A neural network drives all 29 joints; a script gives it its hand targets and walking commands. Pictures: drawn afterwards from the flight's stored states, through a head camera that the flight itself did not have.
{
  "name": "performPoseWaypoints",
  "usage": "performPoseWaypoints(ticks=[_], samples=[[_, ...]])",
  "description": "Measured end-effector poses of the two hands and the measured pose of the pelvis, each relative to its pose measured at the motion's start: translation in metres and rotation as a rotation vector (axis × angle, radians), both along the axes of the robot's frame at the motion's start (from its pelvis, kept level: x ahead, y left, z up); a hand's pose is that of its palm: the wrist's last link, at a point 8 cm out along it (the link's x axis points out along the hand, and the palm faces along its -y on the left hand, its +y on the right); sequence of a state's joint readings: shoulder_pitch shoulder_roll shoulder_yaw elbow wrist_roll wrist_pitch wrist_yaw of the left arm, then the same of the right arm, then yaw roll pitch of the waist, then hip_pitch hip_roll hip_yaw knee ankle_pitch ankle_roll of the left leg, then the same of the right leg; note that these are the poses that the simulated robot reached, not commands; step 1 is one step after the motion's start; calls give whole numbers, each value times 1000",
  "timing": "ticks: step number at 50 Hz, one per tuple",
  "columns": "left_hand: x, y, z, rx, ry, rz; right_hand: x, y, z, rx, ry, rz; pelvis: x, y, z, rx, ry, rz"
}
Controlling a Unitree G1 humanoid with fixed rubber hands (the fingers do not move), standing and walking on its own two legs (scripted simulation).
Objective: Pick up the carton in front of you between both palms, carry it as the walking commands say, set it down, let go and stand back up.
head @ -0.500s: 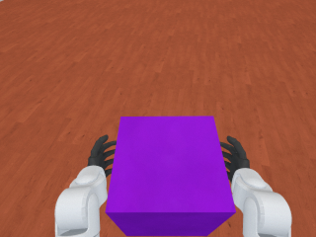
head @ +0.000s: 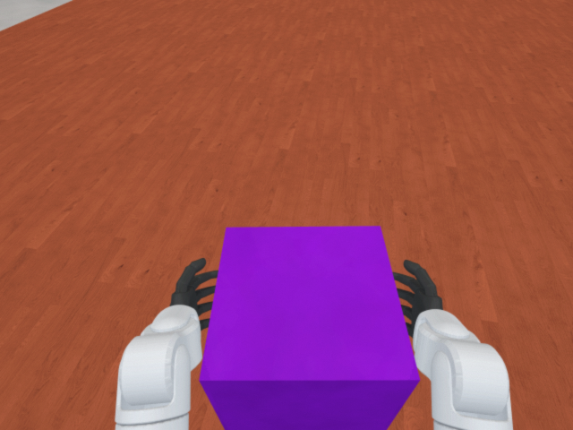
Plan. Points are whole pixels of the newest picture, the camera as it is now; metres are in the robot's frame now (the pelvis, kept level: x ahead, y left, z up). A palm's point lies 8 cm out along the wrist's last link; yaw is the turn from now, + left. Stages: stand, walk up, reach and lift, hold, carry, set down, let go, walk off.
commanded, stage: carry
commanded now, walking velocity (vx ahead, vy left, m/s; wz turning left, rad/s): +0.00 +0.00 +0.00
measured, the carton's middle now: (303, 339) +0.26 +0.00 +0.01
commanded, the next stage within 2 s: hold in 0.84 s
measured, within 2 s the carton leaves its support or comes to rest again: neither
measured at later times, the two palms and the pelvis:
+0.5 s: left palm (198, 335) +0.25 +0.14 +0.03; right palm (422, 339) +0.25 -0.16 +0.03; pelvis -0.04 -0.01 +0.00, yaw +0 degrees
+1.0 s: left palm (198, 346) +0.23 +0.14 +0.04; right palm (434, 351) +0.23 -0.16 +0.05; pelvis -0.06 -0.01 +0.01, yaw -2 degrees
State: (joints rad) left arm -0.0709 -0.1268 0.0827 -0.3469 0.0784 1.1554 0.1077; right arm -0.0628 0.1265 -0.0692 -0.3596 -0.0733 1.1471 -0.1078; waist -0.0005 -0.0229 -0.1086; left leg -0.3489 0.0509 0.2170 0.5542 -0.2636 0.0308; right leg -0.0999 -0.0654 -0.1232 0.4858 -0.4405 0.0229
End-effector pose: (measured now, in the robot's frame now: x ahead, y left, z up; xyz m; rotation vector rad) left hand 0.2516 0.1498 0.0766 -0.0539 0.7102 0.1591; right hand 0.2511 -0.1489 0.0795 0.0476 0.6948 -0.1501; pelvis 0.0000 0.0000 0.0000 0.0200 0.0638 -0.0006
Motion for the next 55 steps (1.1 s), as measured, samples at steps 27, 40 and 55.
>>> performPoseWaypoints(ticks=[27, 40, 55], samples=[[-2, -7, -48, 73, -15, -45, -2, -8, -48, -56, -18, 49, -44, -7, 2, -17, -38, 1], [-7, -7, -36, 63, -47, -38, -6, -8, -35, -60, -50, 51, -50, -8, 1, -16, -29, -2], [-27, -27, -41, 49, -33, -92, -43, -27, -37, -88, -29, 15, -73, -12, 13, -17, -141, -47]])
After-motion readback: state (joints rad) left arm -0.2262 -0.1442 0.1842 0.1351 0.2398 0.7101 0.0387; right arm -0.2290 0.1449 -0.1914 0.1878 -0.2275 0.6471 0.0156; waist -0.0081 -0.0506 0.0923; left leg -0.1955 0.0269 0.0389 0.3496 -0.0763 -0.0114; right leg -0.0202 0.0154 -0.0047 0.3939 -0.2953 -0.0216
